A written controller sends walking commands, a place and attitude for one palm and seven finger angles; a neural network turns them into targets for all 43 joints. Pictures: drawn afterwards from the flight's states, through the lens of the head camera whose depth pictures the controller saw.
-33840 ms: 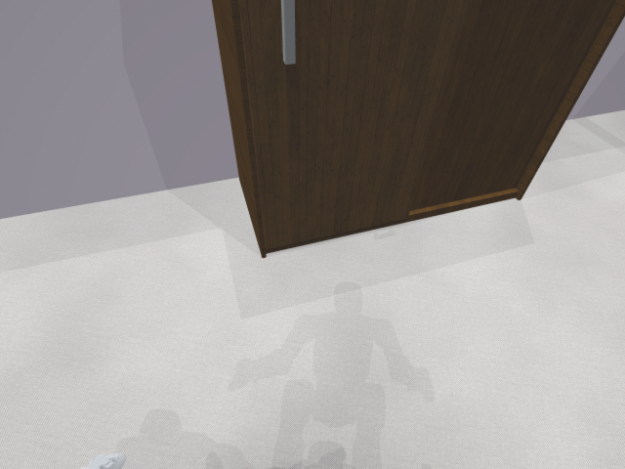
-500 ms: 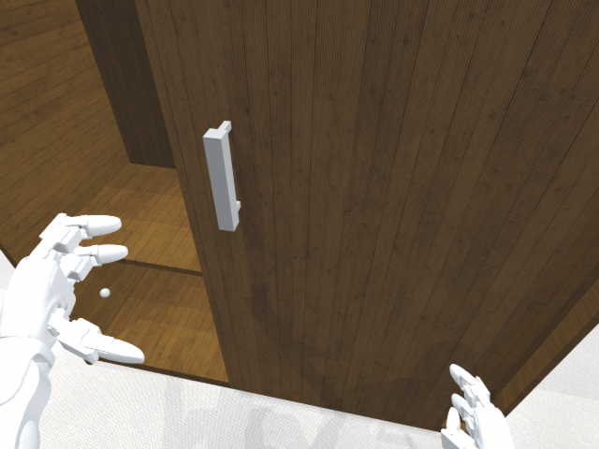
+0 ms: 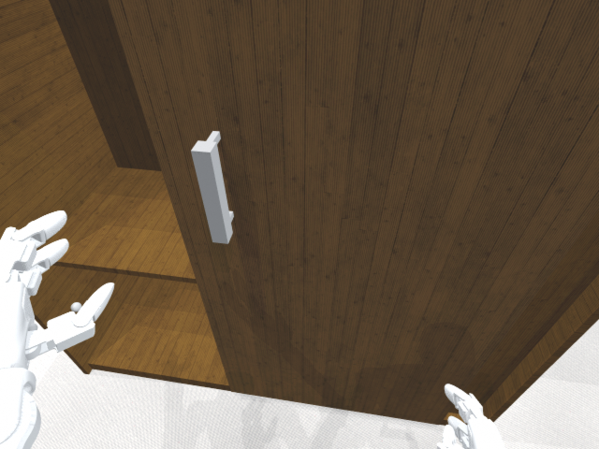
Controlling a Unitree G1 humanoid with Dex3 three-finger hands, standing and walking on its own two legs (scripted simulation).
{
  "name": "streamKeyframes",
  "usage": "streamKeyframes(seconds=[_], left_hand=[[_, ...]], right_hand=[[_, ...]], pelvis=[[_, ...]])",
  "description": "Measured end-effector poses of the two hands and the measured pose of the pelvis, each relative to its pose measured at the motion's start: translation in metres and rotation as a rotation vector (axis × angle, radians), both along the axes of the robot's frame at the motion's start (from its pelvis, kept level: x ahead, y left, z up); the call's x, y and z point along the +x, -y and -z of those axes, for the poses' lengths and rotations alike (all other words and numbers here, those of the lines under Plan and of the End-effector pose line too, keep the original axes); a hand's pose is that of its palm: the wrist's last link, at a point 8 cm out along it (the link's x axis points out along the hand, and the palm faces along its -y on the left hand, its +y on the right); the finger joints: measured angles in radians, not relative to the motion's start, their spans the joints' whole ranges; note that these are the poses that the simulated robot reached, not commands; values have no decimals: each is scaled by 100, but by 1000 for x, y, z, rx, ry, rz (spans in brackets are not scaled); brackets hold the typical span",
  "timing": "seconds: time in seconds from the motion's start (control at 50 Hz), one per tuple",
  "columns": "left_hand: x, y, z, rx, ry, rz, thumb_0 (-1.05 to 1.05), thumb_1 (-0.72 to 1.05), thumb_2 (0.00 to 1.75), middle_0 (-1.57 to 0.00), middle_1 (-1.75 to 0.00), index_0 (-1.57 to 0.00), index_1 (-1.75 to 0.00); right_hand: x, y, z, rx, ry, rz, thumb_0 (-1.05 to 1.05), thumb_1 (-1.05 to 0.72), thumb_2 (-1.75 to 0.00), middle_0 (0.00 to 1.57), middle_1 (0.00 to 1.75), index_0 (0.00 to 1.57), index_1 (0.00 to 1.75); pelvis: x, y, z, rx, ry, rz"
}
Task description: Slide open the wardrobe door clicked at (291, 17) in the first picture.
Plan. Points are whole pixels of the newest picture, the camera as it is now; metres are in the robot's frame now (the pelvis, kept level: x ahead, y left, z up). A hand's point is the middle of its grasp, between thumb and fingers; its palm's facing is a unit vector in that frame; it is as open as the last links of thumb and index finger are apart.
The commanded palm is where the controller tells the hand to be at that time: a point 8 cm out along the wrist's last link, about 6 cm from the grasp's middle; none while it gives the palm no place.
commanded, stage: draw the hand back to the body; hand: left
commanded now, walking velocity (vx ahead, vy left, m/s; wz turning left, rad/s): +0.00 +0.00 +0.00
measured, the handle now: (218, 188) +0.43 +0.19 +0.14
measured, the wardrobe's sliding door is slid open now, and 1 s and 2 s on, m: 0.52 0.52 0.52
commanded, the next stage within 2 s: step back with the hand held close in 0.50 s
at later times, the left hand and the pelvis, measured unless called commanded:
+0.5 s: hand (81, 310) +0.19 +0.26 +0.16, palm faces +0.48 -0.81 -0.35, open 7.4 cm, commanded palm +0.14 +0.29 +0.17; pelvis +0.01 -0.01 +0.00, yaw +0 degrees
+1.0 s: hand (60, 334) +0.17 +0.27 +0.15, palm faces +0.34 -0.80 -0.50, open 7.4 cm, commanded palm +0.11 +0.31 +0.17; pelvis -0.04 +0.01 +0.00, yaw -1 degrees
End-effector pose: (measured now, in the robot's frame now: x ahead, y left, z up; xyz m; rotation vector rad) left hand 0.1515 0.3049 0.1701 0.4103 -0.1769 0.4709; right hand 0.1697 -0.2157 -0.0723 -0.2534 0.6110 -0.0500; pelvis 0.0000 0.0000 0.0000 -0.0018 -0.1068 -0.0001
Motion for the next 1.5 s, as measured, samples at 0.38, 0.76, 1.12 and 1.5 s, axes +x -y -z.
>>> streamKeyframes(seconds=[0.38,0.76,1.12,1.5], left_hand=[[-4,3,1,-10,-25,-32,1,86,88,-20,-32,-21,-32],[2,-2,-11,76,-1,-9,1,89,90,-20,-31,-21,-30],[-54,-20,-11,199,11,50,1,89,90,-21,-31,-22,-30],[-136,-21,-22,239,164,6,1,89,90,-21,-31,-22,-30]], right_hand=[[21,0,-6,-4,-3,-23,1,-91,-90,20,30,20,30],[8,10,-4,-14,-56,22,1,-91,-90,20,30,20,30],[-58,-1,-2,-31,-63,101,1,-91,-90,20,30,20,30],[-137,-6,11,-33,-72,55,1,-91,-90,20,30,20,30]], pelvis=[[9,5,-2,-3,0,-6],[-2,6,-2,-19,-51,-5],[-59,-16,8,-11,-79,0],[-130,-8,16,-82,-74,-112]])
